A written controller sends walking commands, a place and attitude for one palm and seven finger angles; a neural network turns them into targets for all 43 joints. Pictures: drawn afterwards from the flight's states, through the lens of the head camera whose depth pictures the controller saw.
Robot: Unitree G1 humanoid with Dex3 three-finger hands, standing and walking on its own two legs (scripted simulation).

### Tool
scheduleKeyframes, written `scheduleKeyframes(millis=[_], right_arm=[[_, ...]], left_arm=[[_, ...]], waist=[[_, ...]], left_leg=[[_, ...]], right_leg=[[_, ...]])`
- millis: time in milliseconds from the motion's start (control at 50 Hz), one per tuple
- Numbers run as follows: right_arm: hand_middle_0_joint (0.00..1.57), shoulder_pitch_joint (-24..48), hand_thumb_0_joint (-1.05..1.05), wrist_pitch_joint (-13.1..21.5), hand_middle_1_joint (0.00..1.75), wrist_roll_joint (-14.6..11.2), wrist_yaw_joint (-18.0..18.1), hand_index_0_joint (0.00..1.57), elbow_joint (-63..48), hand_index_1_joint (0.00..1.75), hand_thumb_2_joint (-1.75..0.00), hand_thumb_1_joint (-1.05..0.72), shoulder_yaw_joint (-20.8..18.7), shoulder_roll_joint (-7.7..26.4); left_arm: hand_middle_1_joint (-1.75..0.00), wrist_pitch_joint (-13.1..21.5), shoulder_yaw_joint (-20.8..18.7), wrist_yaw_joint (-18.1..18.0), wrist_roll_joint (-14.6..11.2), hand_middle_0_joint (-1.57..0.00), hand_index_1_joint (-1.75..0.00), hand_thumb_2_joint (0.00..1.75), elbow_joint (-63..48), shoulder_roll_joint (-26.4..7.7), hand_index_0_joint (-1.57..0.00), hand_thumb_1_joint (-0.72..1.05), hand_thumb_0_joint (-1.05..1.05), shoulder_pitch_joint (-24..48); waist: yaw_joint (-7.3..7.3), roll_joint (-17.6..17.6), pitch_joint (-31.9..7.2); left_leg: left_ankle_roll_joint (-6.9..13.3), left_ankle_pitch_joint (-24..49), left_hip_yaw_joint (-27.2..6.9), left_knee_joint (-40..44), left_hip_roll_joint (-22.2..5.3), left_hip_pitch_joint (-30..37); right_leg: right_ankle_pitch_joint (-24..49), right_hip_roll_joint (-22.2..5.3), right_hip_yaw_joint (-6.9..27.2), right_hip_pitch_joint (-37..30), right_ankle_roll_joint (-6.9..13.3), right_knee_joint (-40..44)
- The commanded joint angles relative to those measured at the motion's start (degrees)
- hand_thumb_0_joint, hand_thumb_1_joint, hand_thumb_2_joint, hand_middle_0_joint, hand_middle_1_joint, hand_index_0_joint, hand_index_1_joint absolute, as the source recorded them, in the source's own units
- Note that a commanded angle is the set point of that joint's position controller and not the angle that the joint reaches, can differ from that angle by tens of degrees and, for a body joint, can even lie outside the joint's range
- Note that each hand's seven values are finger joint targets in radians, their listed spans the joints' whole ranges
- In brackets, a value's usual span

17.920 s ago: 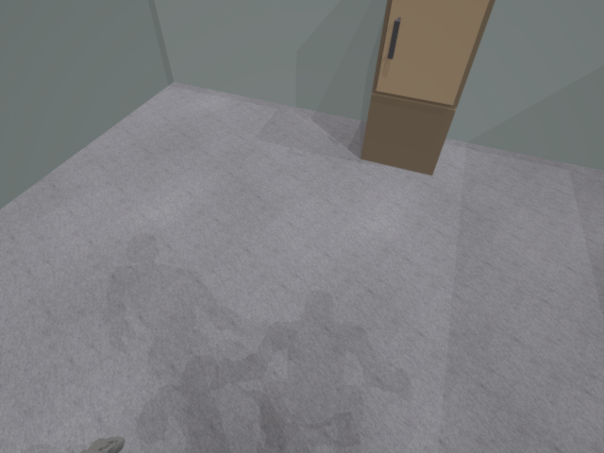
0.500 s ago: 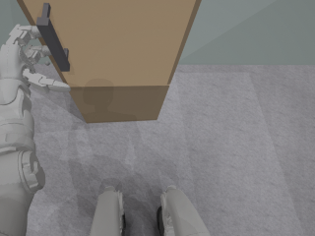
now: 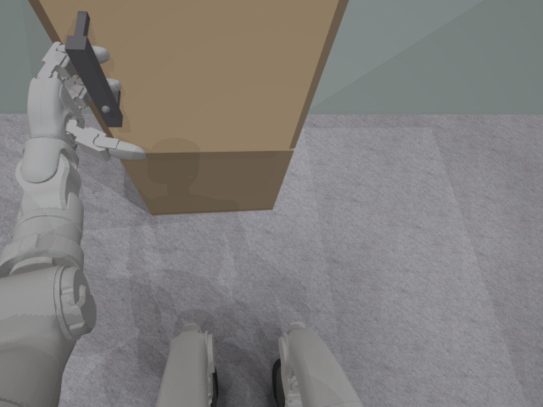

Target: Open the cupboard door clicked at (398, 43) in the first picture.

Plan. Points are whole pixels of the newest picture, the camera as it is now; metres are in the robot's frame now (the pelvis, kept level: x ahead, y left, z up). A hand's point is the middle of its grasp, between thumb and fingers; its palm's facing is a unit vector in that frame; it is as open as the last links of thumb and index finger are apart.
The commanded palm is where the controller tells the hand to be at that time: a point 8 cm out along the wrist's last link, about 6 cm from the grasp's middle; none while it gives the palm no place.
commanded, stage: slide the fingers in behind the handle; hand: left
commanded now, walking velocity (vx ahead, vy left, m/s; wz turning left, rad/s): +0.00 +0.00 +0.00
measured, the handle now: (100, 75) +0.57 +0.21 +0.05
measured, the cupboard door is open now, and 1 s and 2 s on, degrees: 0 0 21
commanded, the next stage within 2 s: close the thumb around the handle in 0.48 s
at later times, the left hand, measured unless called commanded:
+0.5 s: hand (114, 112) +0.51 +0.19 +0.04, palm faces +0.04 -1.00 -0.01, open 14.0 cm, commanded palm +0.49 +0.22 +0.04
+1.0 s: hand (116, 111) +0.52 +0.19 +0.04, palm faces +0.05 -1.00 +0.00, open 9.1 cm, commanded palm +0.49 +0.22 +0.04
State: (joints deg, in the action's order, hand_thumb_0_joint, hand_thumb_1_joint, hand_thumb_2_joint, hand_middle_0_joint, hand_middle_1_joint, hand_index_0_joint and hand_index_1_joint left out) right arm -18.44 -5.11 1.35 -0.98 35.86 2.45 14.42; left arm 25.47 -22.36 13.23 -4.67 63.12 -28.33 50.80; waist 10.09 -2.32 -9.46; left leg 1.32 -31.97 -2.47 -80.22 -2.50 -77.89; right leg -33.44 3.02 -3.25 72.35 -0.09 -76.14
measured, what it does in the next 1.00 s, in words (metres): stands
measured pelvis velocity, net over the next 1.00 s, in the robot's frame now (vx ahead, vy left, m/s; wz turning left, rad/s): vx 0.00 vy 0.00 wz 0.00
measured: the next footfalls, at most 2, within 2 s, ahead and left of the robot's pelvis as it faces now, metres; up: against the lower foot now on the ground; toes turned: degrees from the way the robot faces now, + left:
none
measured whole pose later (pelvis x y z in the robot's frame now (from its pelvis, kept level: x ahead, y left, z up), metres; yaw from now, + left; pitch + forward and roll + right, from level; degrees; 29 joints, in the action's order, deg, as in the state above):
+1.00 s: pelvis +0.00 +0.00 +0.00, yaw +0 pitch +29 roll -5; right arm -17.8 -5.7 1.6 -1.0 35.7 2.5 14.7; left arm 27.0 -22.5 10.9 -3.8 65.7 -27.3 51.7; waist 10.5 -2.3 -9.3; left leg 1.2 -31.9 -2.2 -80.4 -2.5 -78.0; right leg -33.5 3.0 -3.0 72.8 0.0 -76.8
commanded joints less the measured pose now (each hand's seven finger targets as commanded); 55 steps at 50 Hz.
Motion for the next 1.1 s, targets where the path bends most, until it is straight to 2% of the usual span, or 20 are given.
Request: scheduleKeyframes(millis=[0, 60, 120, 180, 240, 320, 340, 380, 400, 500, 520, 560, 660, 720, 780, 800, 840, 920, 1000, 1080], right_arm=[[0.20, -10.23, 0.00, 0.04, 0.30, 0.39, 0.49, 0.20, -2.34, 0.30, -0.90, -0.90, -4.25, 11.31], [0.20, -10.03, 0.00, 0.15, 0.30, 0.54, 0.29, 0.20, -2.84, 0.30, -0.90, -0.90, -4.15, 11.15], [0.20, -9.74, 0.00, 0.00, 0.30, 0.68, 0.37, 0.20, -3.04, 0.30, -0.90, -0.90, -3.84, 11.16], [0.20, -9.45, 0.00, 0.07, 0.30, 0.82, 0.09, 0.20, -3.40, 0.30, -0.90, -0.90, -3.80, 10.96], [0.20, -9.24, 0.00, -0.09, 0.30, 0.76, -0.05, 0.20, -3.19, 0.30, -0.90, -0.90, -3.93, 10.99], [0.20, -9.64, 0.00, -0.24, 0.30, 0.39, 0.39, 0.20, -2.76, 0.30, -0.90, -0.90, -4.03, 11.43], [0.20, -9.65, 0.00, -0.22, 0.30, 0.32, 0.49, 0.20, -2.80, 0.30, -0.90, -0.90, -4.07, 11.47], [0.20, -9.86, 0.00, -0.16, 0.30, 0.39, 0.73, 0.20, -2.68, 0.30, -0.90, -0.90, -4.07, 11.63], [0.20, -9.79, 0.00, -0.07, 0.30, 0.41, 0.69, 0.20, -2.62, 0.30, -0.90, -0.90, -4.19, 11.31], [0.20, -9.69, 0.00, -0.11, 0.30, 0.62, 0.31, 0.20, -2.23, 0.30, -0.90, -0.90, -4.26, 11.05], [0.20, -9.86, 0.00, -0.23, 0.30, 0.64, 0.40, 0.20, -2.21, 0.30, -0.90, -0.90, -4.15, 11.29], [0.20, -10.00, 0.00, -0.27, 0.30, 0.64, 0.48, 0.20, -2.25, 0.30, -0.90, -0.90, -3.93, 11.23], [0.20, -9.53, 0.00, -0.39, 0.30, 0.57, 0.31, 0.20, -2.97, 0.30, -0.90, -0.90, -3.90, 11.02], [0.20, -9.11, 0.00, -0.37, 0.30, 0.50, 0.20, 0.20, -2.69, 0.30, -0.90, -0.90, -4.05, 11.05], [0.20, -9.51, 0.00, -0.27, 0.30, 0.44, 0.53, 0.20, -2.57, 0.30, -0.90, -0.90, -4.23, 11.37], [0.20, -9.36, 0.00, -0.16, 0.30, 0.54, 0.57, 0.20, -2.49, 0.30, -0.90, -0.90, -4.21, 11.30], [0.20, -9.22, 0.00, -0.04, 0.30, 0.50, 0.51, 0.20, -2.35, 0.30, -0.90, -0.90, -4.21, 11.02], [0.20, -9.53, 0.00, -0.25, 0.30, 0.50, 0.72, 0.20, -2.41, 0.30, -0.90, -0.90, -3.92, 11.33], [0.20, -9.32, 0.00, -0.23, 0.30, 0.52, 0.45, 0.20, -2.78, 0.30, -0.90, -0.90, -3.86, 10.98], [0.20, -9.41, 0.00, -0.27, 0.30, 0.43, 0.55, 0.20, -2.89, 0.30, -0.90, -0.90, -3.97, 11.19]], left_arm=[[-1.20, 3.34, 0.40, -1.00, -0.36, -0.30, -1.20, 0.30, -8.89, -9.89, -0.30, -0.50, 0.00, 22.44], [-1.20, 3.93, -0.34, -2.14, -0.41, -0.30, -1.20, 0.30, -9.64, -10.03, -0.30, -0.50, 0.00, 22.92], [-1.20, 5.07, -3.42, -3.42, 0.32, -0.30, -1.20, 0.30, -9.67, -14.36, -0.30, -0.50, 0.00, 23.86], [-1.20, 6.69, -2.56, -3.68, 1.40, -0.30, -1.20, 0.30, -11.24, -14.06, -0.30, -0.50, 0.00, 24.49], [-1.20, 6.63, -0.26, -2.88, 1.15, -0.30, -1.20, 0.30, -10.65, -11.46, -0.30, -0.50, 0.00, 24.49], [-1.20, 5.25, 0.34, -1.57, -0.13, -0.30, -1.20, 0.30, -9.13, -10.55, -0.30, -0.50, 0.00, 25.38], [-1.20, 4.96, -0.60, -1.46, -0.33, -0.30, -1.20, 0.30, -8.93, -11.50, -0.30, -0.50, 0.00, 24.96], [-1.20, 5.14, -1.10, -1.48, -0.46, -0.30, -1.20, 0.30, -10.32, -12.21, -0.30, -0.50, 0.00, 25.64], [-1.20, 5.25, 0.35, -1.47, -0.52, -0.30, -1.20, 0.30, -11.36, -10.19, -0.30, -0.50, 0.00, 25.91], [-1.20, 5.87, 0.62, -2.59, -0.05, -0.30, -1.20, 0.30, -10.40, -9.29, -0.30, -0.50, 0.00, 23.93], [-1.20, 5.72, -1.36, -2.98, -0.03, -0.30, -1.20, 0.30, -9.68, -11.65, -0.30, -0.50, 0.00, 23.73], [-1.20, 5.48, -1.95, -3.25, 0.21, -0.30, -1.20, 0.30, -8.56, -12.58, -0.30, -0.50, 0.00, 24.08], [-1.23, 6.12, -1.50, -2.86, 0.67, -0.32, -1.23, 0.42, -9.26, -12.47, -0.32, -0.22, 0.00, 22.36], [-1.25, 6.28, 0.57, -2.33, 0.36, -0.33, -1.25, 0.49, -9.50, -10.22, -0.33, -0.05, 0.00, 24.21], [-1.27, 6.36, -0.27, -2.11, 0.03, -0.34, -1.27, 0.56, -9.49, -11.09, -0.34, 0.12, 0.00, 24.86], [-1.27, 6.42, 0.80, -2.08, -0.26, -0.35, -1.27, 0.59, -10.95, -9.92, -0.35, 0.17, 0.00, 26.31], [-1.28, 6.33, 1.19, -2.11, -0.34, -0.36, -1.28, 0.64, -10.75, -9.17, -0.36, 0.28, 0.00, 25.67], [-1.31, 5.61, -2.10, -2.67, 0.07, -0.37, -1.31, 0.73, -9.10, -13.50, -0.37, 0.51, 0.00, 24.61], [-1.33, 5.76, -1.21, -2.44, 0.46, -0.39, -1.33, 0.83, -10.00, -12.49, -0.39, 0.73, 0.00, 23.80], [-1.35, 5.91, -1.67, -1.78, -0.24, -0.40, -1.35, 0.90, -10.78, -12.77, -0.40, 0.90, 0.00, 23.59]], waist=[[1.69, -7.64, -28.92], [1.13, -9.10, -29.27], [0.93, -6.63, -29.10], [0.57, -9.30, -30.99], [1.55, -8.82, -30.55], [2.21, -8.14, -30.12], [1.71, -7.38, -29.93], [1.40, -9.00, -31.73], [1.67, -9.14, -32.80], [1.26, -9.23, -31.20], [1.09, -7.45, -30.39], [1.34, -6.97, -29.03], [0.81, -7.94, -29.62], [1.73, -8.50, -28.37], [1.59, -8.04, -30.15], [2.08, -9.19, -31.10], [1.66, -9.20, -31.47], [1.27, -7.21, -30.50], [0.86, -8.95, -31.94], [0.93, -7.94, -32.23]], left_leg=[[0.17, 23.06, -3.24, 8.57, 0.27, 31.78], [0.08, 23.21, -3.17, 8.57, 0.39, 31.95], [0.36, 21.85, -2.44, 8.16, 0.54, 28.81], [0.16, 23.00, -2.56, 8.01, 0.52, 30.41], [0.15, 21.46, -2.84, 8.26, 0.40, 30.87], [0.25, 20.74, -3.10, 8.46, 0.41, 30.91], [0.31, 19.82, -2.88, 8.45, 0.46, 29.92], [0.18, 22.04, -3.28, 8.63, 0.36, 32.24], [0.13, 23.37, -3.45, 8.45, 0.35, 33.59], [-0.09, 23.44, -3.39, 8.60, 0.35, 33.80], [0.08, 22.41, -3.09, 8.54, 0.40, 31.62], [0.41, 21.40, -2.75, 8.43, 0.58, 29.56], [0.25, 22.62, -2.47, 8.42, 0.54, 30.07], [0.13, 20.99, -2.69, 8.50, 0.46, 30.61], [0.14, 21.66, -3.08, 8.46, 0.47, 31.56], [0.15, 22.52, -3.23, 8.31, 0.46, 32.65], [0.10, 22.40, -2.97, 8.19, 0.54, 32.64], [0.48, 21.86, -2.40, 7.83, 0.66, 29.23], [0.32, 23.49, -2.21, 7.60, 0.64, 30.44], [0.38, 24.15, -2.32, 7.68, 0.58, 30.62]], right_leg=[[17.02, 0.42, 0.27, -5.72, 1.81, 9.47], [16.84, 0.37, 0.32, -5.17, 2.05, 9.00], [16.96, 0.43, 0.93, -8.06, 1.73, 9.17], [17.47, 0.45, 1.05, -7.65, 1.92, 8.43], [16.17, 0.48, 0.85, -6.96, 1.81, 8.93], [15.84, 0.42, 0.69, -6.28, 1.70, 9.32], [15.42, 0.45, 0.86, -7.12, 1.68, 9.56], [16.52, 0.35, 0.71, -6.52, 1.87, 9.12], [17.17, 0.40, 0.58, -6.10, 1.85, 9.00], [16.75, 0.49, 0.39, -5.50, 1.95, 9.31], [16.59, 0.46, 0.59, -6.89, 1.83, 9.38], [16.54, 0.51, 0.86, -7.56, 1.80, 9.35], [17.87, 0.52, 1.11, -8.21, 1.94, 9.10], [16.18, 0.49, 0.93, -6.33, 1.82, 9.59], [16.39, 0.44, 0.78, -6.40, 1.84, 9.24], [16.89, 0.41, 0.80, -5.89, 1.82, 9.19], [16.80, 0.44, 0.84, -6.34, 1.79, 9.33], [17.49, 0.48, 1.22, -8.47, 1.67, 9.21], [18.82, 0.50, 1.29, -8.77, 1.79, 8.89], [19.74, 0.54, 1.33, -9.49, 1.69, 8.87]])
